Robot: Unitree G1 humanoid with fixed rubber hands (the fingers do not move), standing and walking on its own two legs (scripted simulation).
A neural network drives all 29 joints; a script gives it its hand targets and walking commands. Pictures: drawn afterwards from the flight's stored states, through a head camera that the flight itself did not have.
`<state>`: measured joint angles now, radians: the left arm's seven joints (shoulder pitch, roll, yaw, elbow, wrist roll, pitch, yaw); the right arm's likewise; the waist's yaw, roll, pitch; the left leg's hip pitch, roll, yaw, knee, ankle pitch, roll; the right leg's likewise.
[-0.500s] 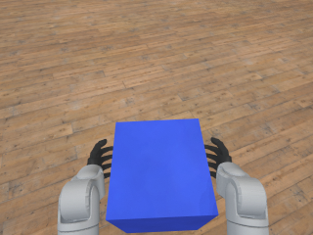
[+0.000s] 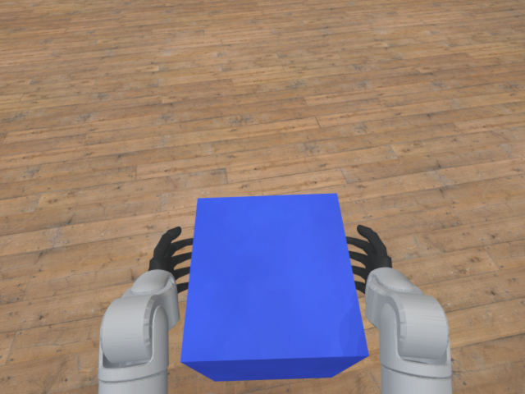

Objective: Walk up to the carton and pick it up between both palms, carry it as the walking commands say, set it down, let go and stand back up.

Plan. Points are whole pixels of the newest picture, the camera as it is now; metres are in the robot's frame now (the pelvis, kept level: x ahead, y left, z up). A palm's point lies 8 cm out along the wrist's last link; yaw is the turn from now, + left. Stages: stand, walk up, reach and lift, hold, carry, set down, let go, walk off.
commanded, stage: carry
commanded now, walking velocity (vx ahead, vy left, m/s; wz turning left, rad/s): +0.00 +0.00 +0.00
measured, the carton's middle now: (270, 295) +0.29 +0.01 -0.01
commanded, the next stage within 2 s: none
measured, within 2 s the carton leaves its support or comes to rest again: neither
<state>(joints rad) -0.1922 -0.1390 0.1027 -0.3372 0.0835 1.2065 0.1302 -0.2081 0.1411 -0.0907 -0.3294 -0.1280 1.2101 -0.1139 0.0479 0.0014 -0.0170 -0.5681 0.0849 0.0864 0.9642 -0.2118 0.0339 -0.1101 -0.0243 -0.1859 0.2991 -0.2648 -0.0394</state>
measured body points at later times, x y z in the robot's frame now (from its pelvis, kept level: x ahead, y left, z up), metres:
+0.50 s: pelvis +0.35 +0.01 +0.00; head +0.38 +0.02 +0.44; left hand +0.66 +0.14 +0.08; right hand +0.64 -0.15 +0.08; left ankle +0.35 +0.09 -0.75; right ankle +0.40 -0.11 -0.75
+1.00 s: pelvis +0.45 -0.01 +0.00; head +0.45 -0.01 +0.45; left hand +0.74 +0.13 +0.08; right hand +0.74 -0.17 +0.08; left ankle +0.37 +0.09 -0.74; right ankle +0.40 -0.12 -0.74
